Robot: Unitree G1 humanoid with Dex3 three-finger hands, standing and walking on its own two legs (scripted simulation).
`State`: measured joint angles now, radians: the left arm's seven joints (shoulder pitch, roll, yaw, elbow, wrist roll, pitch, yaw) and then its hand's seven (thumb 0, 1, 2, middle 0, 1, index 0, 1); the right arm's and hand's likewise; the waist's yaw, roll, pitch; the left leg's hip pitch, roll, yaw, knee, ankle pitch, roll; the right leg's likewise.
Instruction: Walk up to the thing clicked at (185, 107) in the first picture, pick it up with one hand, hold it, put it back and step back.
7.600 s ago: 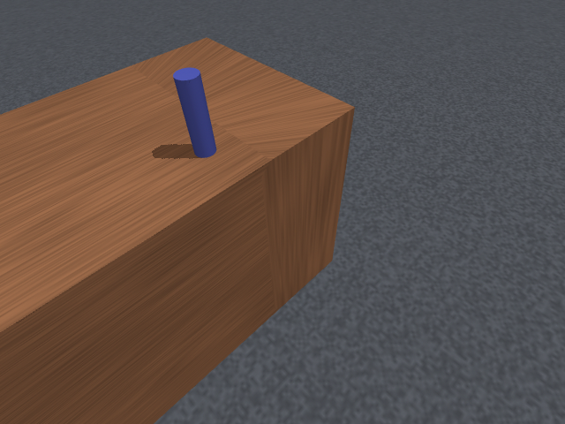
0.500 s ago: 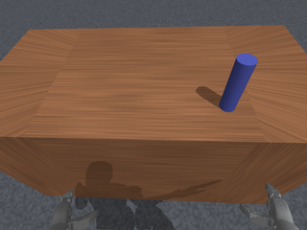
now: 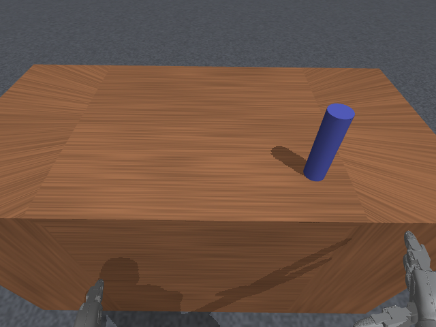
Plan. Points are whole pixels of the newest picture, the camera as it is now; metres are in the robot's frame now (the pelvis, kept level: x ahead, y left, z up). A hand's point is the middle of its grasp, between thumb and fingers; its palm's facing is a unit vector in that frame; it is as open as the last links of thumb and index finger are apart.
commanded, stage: rise first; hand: right
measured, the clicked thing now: (325, 145) +0.47 -0.23 +0.07
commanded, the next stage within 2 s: go down in 1.14 s
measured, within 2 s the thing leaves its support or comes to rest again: neither
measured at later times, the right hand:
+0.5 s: hand (410, 283) +0.17 -0.25 +0.09, palm faces +0.31 +0.86 -0.40, open 17.4 cm
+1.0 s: hand (435, 278) +0.16 -0.25 +0.13, palm faces +0.33 +0.84 -0.43, open 17.4 cm
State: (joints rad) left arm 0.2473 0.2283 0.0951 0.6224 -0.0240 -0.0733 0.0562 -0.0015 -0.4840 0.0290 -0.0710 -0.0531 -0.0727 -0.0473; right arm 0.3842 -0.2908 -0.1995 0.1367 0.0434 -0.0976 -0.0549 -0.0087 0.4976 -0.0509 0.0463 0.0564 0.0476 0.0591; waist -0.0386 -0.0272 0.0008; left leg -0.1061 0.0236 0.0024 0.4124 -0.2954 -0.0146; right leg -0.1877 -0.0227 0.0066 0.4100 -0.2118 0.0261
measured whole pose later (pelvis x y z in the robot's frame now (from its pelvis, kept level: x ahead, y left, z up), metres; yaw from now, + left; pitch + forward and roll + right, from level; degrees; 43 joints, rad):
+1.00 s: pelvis -0.03 +0.00 +0.00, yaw +0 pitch -4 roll +0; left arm 0.23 0.22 0.17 0.66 -0.01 -0.12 0.03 -0.01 -0.55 0.06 -0.07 -0.05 -0.06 -0.06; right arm 0.45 -0.33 -0.31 -0.25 0.04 -0.30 -0.01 -0.01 0.52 -0.05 0.06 0.06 0.06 0.06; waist -0.05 -0.05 0.05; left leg -0.09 0.03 0.01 0.42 -0.26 -0.02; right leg -0.16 -0.02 0.01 0.41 -0.17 0.02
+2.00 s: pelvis -0.02 -0.01 +0.00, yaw +0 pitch +0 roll +0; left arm 0.23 0.24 0.03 0.71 -0.02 -0.16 0.16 -0.01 -0.53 0.04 -0.06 -0.05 -0.06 -0.05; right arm -0.17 -0.54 -0.57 0.44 0.28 -0.05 0.46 -0.02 0.56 -0.06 0.03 0.06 0.04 0.06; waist -0.01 -0.01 -0.03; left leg -0.17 0.03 0.00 0.46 -0.29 -0.02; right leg -0.26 -0.02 0.01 0.46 -0.21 0.02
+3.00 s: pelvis -0.01 -0.01 -0.01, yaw +0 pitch +7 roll +1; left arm 0.21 0.25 -0.05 0.69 -0.01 -0.20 0.22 -0.01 -0.55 0.06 -0.07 -0.06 -0.06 -0.06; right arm -0.53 -0.82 -0.63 0.96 0.23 -0.04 0.59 -0.02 0.53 -0.06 0.04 0.05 0.05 0.06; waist 0.04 0.01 -0.10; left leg -0.34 0.01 0.01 0.54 -0.33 -0.02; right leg -0.45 -0.03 0.02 0.60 -0.28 0.02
